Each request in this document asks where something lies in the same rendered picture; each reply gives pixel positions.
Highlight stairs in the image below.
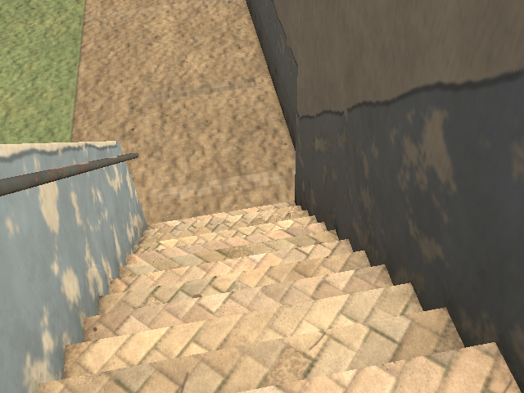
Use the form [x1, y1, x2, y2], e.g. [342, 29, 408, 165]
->
[39, 201, 521, 393]

